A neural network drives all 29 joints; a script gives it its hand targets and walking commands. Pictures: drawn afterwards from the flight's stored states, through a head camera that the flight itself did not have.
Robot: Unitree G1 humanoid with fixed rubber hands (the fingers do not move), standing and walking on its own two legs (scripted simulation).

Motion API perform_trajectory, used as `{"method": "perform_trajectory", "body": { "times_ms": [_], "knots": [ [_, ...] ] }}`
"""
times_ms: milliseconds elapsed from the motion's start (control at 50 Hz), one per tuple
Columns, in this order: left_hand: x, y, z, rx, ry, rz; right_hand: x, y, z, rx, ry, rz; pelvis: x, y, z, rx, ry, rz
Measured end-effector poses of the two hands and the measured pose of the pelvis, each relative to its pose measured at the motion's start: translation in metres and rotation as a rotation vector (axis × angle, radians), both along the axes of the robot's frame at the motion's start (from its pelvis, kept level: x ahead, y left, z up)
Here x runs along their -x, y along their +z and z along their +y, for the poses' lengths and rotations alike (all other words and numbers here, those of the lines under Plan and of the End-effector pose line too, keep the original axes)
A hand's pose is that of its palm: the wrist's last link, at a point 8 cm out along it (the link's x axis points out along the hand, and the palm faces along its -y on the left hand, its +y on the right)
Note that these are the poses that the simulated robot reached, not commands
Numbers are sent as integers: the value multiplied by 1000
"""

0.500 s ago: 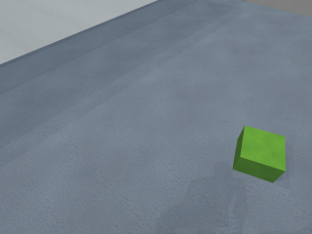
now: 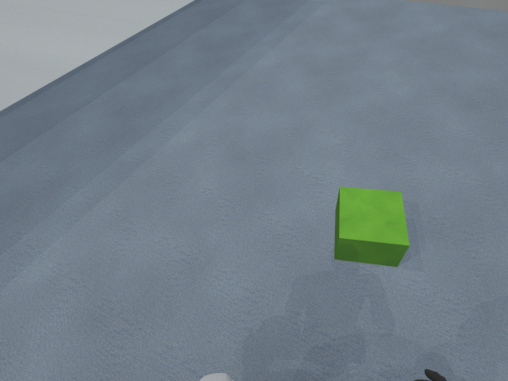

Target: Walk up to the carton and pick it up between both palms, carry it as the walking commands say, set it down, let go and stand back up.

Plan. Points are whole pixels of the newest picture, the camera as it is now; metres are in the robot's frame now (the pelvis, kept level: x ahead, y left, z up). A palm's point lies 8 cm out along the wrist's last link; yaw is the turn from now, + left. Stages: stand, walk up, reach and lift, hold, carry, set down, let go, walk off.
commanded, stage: walk up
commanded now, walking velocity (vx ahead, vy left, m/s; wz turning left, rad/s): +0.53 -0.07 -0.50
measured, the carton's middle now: (367, 225) +0.82 -0.36 -0.67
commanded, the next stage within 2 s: none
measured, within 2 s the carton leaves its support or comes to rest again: neither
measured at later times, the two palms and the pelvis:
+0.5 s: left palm (162, 330) +0.23 +0.23 -0.13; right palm (429, 270) +0.35 -0.29 -0.12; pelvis +0.25 -0.02 -0.01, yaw -15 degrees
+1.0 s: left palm (263, 193) +0.53 +0.04 -0.09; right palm (491, 294) +0.31 -0.39 -0.14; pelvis +0.39 -0.16 +0.02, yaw -18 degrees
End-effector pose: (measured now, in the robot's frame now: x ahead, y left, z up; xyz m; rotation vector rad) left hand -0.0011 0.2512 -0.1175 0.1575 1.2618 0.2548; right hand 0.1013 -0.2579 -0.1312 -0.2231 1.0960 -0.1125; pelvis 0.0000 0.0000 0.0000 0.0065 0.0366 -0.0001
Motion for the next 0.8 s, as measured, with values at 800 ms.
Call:
{"method": "perform_trajectory", "body": {
  "times_ms": [800],
  "knots": [
    [-572,25,-187,89,-580,-253,-68,12,-53,-74,-549,408,-344,10,-107,-9,-289,-52]
  ]
}}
